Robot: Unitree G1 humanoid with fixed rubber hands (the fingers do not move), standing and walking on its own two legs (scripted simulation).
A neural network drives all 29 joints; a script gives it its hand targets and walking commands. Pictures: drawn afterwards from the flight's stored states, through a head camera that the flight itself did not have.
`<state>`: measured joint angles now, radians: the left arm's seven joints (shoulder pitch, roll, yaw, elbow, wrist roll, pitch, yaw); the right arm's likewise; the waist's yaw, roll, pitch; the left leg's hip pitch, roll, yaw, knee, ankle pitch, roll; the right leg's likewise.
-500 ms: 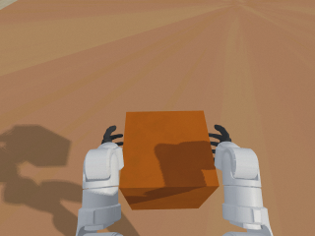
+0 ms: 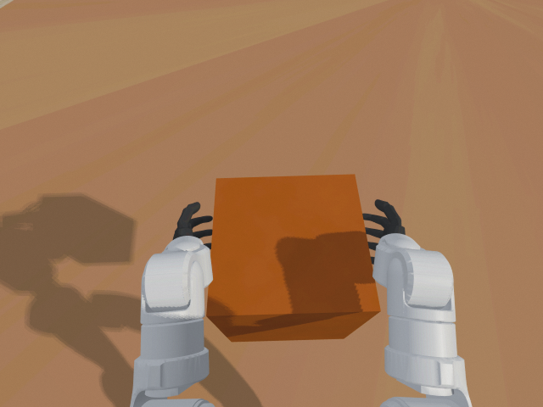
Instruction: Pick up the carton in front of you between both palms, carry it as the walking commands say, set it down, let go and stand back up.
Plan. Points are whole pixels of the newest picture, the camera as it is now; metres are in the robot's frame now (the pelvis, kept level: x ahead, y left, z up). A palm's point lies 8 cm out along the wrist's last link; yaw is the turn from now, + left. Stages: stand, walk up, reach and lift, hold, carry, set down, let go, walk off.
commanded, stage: carry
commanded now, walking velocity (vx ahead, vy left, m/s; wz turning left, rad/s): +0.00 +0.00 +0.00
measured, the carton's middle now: (286, 266) +0.33 +0.00 -0.03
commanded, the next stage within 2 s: none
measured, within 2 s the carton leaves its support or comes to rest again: neither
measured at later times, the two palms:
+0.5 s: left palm (155, 276) +0.29 +0.19 +0.02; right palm (349, 274) +0.28 -0.09 +0.03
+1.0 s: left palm (158, 279) +0.28 +0.19 +0.03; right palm (362, 281) +0.27 -0.11 +0.02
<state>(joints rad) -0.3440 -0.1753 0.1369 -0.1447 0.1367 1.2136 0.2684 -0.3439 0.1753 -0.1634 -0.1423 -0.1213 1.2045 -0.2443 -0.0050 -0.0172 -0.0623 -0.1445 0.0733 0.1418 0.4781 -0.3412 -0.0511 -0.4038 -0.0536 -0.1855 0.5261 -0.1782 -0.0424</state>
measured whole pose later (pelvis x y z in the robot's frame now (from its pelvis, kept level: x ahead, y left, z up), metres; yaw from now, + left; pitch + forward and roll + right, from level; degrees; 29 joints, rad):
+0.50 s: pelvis +0.01 +0.05 -0.01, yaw +0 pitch +5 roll -2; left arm -0.19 -0.14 0.07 0.06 0.19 0.92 0.20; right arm -0.17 0.14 -0.09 0.07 -0.16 0.88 -0.15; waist 0.00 0.00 -0.10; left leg -0.07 0.03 0.15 0.43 -0.44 0.02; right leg -0.38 -0.09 -0.18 0.57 -0.21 0.02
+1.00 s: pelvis +0.00 +0.04 +0.00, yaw +1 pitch +3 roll -1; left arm -0.15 -0.13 0.10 0.11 0.22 0.74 0.07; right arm -0.13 0.13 -0.14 0.13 -0.20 0.71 -0.05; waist 0.00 0.02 -0.11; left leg -0.11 0.04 0.14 0.54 -0.40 -0.02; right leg -0.34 -0.09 -0.19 0.53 -0.20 0.01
